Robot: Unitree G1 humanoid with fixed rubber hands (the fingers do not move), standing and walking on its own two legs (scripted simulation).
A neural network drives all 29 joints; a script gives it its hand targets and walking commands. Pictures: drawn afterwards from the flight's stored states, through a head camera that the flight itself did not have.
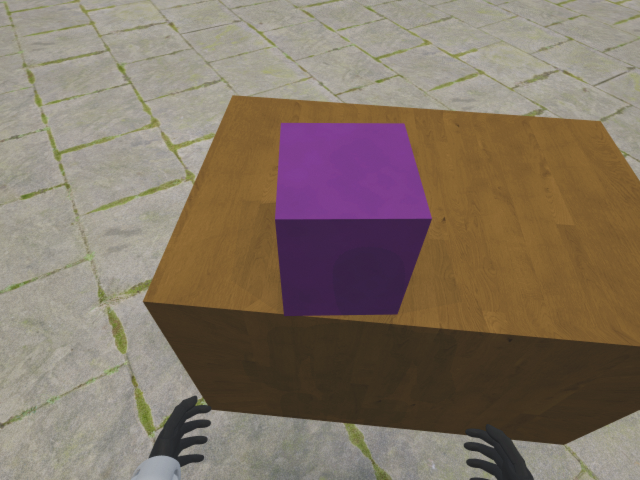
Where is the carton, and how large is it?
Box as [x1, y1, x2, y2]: [275, 123, 431, 315]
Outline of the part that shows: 281,123 275,224 284,315 396,314 431,219 404,124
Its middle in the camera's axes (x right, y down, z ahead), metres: +0.04 -0.02 +0.66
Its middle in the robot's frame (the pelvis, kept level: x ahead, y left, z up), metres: +0.51 -0.01 -0.02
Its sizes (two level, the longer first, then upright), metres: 0.210 0.200 0.250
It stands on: a pedestal, 0.64 m high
